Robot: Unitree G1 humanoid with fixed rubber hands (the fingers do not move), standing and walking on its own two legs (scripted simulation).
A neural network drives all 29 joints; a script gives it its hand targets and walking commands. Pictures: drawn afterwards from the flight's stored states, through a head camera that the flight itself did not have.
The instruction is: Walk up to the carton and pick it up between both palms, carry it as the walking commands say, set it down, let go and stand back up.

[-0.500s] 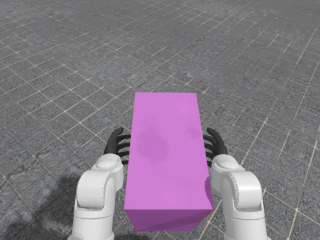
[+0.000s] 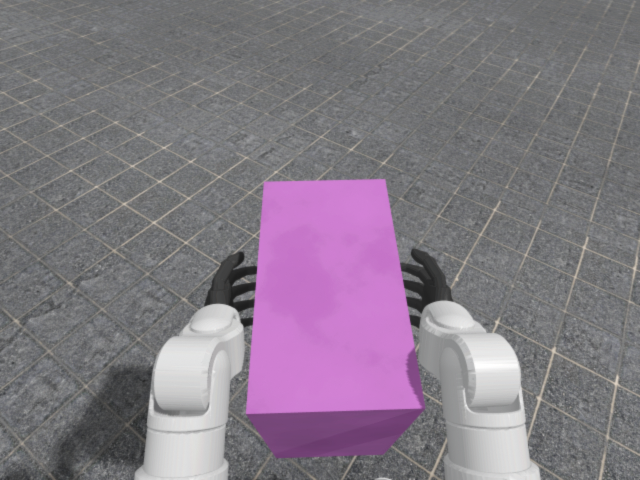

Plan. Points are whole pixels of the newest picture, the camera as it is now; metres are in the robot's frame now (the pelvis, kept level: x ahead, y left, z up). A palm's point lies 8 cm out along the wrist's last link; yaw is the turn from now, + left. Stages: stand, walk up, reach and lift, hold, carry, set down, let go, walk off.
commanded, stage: carry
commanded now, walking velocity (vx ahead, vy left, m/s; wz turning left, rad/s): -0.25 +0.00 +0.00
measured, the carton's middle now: (327, 326) +0.30 +0.00 +0.03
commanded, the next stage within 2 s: none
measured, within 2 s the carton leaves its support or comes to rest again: neither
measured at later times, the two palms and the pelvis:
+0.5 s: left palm out of the picture +0.09 +0.07 +0.10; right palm out of the picture +0.06 -0.17 +0.09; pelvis -0.20 -0.02 +0.01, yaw -2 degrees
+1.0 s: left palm out of the picture -0.11 +0.12 +0.10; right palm out of the picture -0.11 -0.12 +0.10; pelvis -0.40 -0.01 +0.01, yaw +0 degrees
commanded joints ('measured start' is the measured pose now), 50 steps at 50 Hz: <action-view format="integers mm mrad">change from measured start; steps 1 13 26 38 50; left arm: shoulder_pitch -370 -299 -256 -388 -282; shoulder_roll -996 -984 -960 -1029 -989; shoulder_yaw -486 -489 -368 -502 -464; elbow -190 -130 -134 -181 -102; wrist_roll -265 -281 -198 -283 -268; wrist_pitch -34 -7 -39 -33 -7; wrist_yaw -134 -128 -135 -148 -133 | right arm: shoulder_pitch -253 -186 -352 -263 -197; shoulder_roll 974 912 1007 985 925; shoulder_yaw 395 367 515 394 374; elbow -98 -141 -171 -127 -121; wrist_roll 207 164 284 197 166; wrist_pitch -29 -24 -20 -32 -20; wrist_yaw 154 133 152 158 133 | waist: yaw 8 2 19 10 13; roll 360 302 -120 241 253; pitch -196 -286 -253 -185 -302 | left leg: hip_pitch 61 143 -238 23 95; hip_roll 447 290 27 419 250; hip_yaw -374 -237 -22 -315 -207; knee -239 -149 425 -217 -86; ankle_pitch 548 534 -121 582 569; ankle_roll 159 135 -53 205 91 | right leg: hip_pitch -45 158 364 -35 304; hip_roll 46 115 -184 62 74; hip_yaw -35 -35 193 36 -26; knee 379 34 -187 593 -159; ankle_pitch -365 -317 161 -375 -190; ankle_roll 44 24 -116 29 26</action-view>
